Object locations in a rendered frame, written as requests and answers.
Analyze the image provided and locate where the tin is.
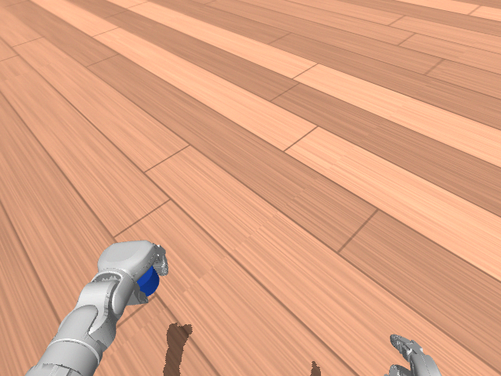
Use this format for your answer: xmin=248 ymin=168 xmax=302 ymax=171
xmin=137 ymin=266 xmax=160 ymax=297

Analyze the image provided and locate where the left robot hand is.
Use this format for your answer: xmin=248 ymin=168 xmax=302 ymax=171
xmin=97 ymin=240 xmax=168 ymax=306

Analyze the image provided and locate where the left robot arm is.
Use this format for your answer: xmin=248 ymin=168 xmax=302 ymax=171
xmin=24 ymin=268 xmax=134 ymax=376

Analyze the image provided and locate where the right robot hand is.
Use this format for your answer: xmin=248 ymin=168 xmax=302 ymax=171
xmin=384 ymin=334 xmax=442 ymax=376

